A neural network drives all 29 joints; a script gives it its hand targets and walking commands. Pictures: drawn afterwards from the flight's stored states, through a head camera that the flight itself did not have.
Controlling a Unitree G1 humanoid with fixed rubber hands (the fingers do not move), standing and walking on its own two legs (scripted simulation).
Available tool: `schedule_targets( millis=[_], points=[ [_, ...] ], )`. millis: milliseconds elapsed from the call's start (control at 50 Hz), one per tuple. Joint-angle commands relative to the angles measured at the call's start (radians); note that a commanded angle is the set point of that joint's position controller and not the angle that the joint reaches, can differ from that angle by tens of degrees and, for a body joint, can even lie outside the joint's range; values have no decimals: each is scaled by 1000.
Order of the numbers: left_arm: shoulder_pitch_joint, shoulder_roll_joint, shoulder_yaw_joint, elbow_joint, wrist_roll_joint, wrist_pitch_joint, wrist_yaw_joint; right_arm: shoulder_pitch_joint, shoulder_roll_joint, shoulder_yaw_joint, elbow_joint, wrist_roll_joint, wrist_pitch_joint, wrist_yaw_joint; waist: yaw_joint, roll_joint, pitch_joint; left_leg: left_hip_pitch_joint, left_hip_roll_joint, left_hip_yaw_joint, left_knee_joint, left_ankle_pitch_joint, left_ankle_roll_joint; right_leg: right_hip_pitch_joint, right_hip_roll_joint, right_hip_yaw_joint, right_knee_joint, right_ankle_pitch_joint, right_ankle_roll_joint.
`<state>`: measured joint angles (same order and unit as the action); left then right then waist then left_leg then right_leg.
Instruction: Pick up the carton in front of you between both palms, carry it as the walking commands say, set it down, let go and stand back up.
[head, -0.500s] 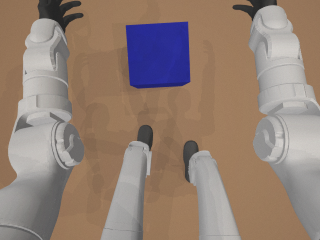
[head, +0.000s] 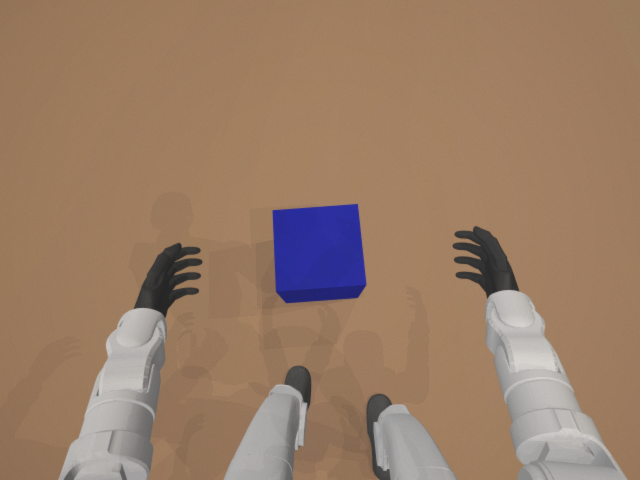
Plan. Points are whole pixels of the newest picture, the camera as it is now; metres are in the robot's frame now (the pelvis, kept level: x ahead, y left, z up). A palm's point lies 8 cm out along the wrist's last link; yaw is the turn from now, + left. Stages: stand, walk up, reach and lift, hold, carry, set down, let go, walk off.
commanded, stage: let go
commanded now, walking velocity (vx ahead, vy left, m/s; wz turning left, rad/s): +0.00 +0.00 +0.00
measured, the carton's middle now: (318, 258) +0.48 +0.06 -0.61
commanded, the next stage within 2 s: stand in 0.82 s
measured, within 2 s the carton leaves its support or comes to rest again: neither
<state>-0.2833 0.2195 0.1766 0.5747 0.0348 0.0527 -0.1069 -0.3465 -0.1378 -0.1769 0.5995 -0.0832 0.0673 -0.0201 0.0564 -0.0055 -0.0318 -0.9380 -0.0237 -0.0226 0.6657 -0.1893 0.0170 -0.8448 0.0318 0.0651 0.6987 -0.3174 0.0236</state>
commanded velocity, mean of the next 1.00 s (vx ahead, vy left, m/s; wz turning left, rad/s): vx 0.00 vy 0.00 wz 0.00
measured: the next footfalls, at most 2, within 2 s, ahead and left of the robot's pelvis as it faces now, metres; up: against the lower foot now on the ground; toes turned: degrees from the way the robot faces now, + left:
none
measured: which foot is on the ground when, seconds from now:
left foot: down 0.00-1.00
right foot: down 0.00-1.00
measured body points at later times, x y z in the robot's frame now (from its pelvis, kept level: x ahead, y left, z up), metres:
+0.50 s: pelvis +0.04 -0.03 +0.04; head +0.06 -0.02 +0.48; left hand +0.20 +0.21 -0.04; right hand +0.22 -0.26 -0.04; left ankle +0.05 +0.10 -0.70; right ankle -0.01 -0.13 -0.71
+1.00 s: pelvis +0.05 -0.01 +0.03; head +0.06 +0.00 +0.48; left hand +0.20 +0.27 -0.06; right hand +0.20 -0.29 -0.06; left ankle +0.05 +0.10 -0.70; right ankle -0.01 -0.13 -0.70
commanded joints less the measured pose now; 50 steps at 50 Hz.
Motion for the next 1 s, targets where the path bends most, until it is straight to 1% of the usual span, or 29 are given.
schedule_targets(
  millis=[0, 80, 140, 220, 280, 340, 400, 460, 540, 700, 720, 740, 800, 820, 840, 860, 880, 900, 920, 980],
  points=[
    [74, 88, -10, -123, -10, -39, 11, 54, -88, 6, -107, 17, -45, 15, -3, 36, -528, 770, 17, -34, -24, 357, -32, 80, 27, -57, -125, 120, 3],
    [219, 81, -47, -165, -27, -58, 26, 180, -99, 36, -131, 35, -69, 28, -9, 33, -402, 784, 8, -18, -90, 280, -35, 235, 14, -50, -177, 120, -4],
    [324, 76, -71, -193, -37, -66, 34, 276, -103, 53, -151, 45, -81, 37, -13, 25, -318, 812, 1, -7, -137, 256, -37, 341, 7, -45, -222, 140, -5],
    [414, 79, -93, -224, -45, -61, 39, 389, -115, 73, -183, 55, -83, 45, -30, -12, -196, 862, -13, 5, -193, 226, -35, 455, -3, -39, -292, 173, -2],
    [452, 87, -102, -240, -42, -46, 39, 455, -126, 90, -205, 63, -71, 51, -45, -47, -95, 915, -24, 12, -223, 193, -32, 487, -15, -30, -342, 167, -5],
    [470, 95, -105, -250, -36, -21, 36, 491, -134, 101, -224, 70, -51, 59, -53, -60, -13, 966, -33, 18, -237, 167, -32, 484, -29, -23, -379, 151, -12],
    [473, 103, -103, -253, -30, 7, 35, 504, -137, 112, -242, 78, -26, 71, -54, -54, 42, 1001, -38, 23, -240, 152, -33, 485, -38, -21, -397, 143, -15],
    [480, 104, -99, -253, -23, 33, 36, 512, -139, 118, -257, 83, -2, 81, -51, -34, 65, 1019, -40, 26, -238, 155, -34, 504, -37, -23, -396, 156, -14],
    [493, 100, -97, -248, -16, 57, 39, 513, -148, 119, -264, 86, 23, 87, -43, -8, 71, 1022, -39, 25, -234, 184, -36, 543, -28, -28, -380, 201, -8],
    [493, 95, -101, -251, -18, 67, 43, 530, -157, 110, -259, 72, 41, 81, -52, -18, 45, 1039, -30, 13, -240, 277, -30, 604, -6, -31, -352, 325, 4],
    [470, 127, -91, -298, 7, 118, 68, 585, -155, 106, -196, 84, 12, 61, -59, 9, -12, 997, -59, 22, -201, 266, -38, 649, -10, -24, -310, 416, 2],
    [489, 119, -106, -285, -1, 129, 79, 572, -159, 113, -215, 85, 6, 52, -63, -18, -11, 983, -54, 16, -196, 264, -33, 648, -10, -23, -296, 444, 5],
    [492, 108, -119, -289, -15, 139, 91, 542, -161, 125, -226, 91, 1, 45, -47, -28, -3, 948, -52, 14, -194, 262, -34, 633, -11, -24, -293, 414, 3],
    [465, 233, -79, -158, -13, 75, 122, 504, -275, 94, -80, 34, -10, 18, -33, -119, 36, 796, 54, -16, -176, 161, -36, 577, -60, -6, -302, 170, 13],
    [473, 227, -81, -152, 3, 42, 127, 525, -289, 84, -71, 35, -20, 8, -53, -103, 37, 781, 55, -28, -179, 81, -28, 584, -65, 21, -315, 80, 3],
    [463, 211, -87, -143, 8, 22, 124, 519, -284, 88, -51, 32, -28, 7, -60, -76, 47, 761, 53, -32, -187, 12, -27, 563, -69, 41, -325, 9, -6],
    [453, 204, -92, -130, 11, 8, 121, 512, -285, 90, -33, 33, -38, 8, -64, -49, 55, 746, 57, -40, -200, -25, -24, 557, -70, 49, -324, -21, -14],
    [450, 197, -92, -116, 10, -3, 118, 500, -284, 92, -18, 37, -47, 8, -63, -22, 52, 735, 64, -51, -206, -32, -19, 564, -68, 47, -309, -13, -20],
    [450, 199, -93, -99, 9, -12, 114, 488, -286, 94, -6, 39, -55, 12, -57, -3, 32, 732, 71, -58, -207, -4, -12, 586, -67, 44, -294, 30, -21],
    [457, 217, -93, -54, 5, -28, 111, 472, -291, 95, 28, 44, -67, 14, -53, 8, -8, 750, 83, -66, -194, 119, -2, 625, -74, 47, -274, 151, -19]
  ],
)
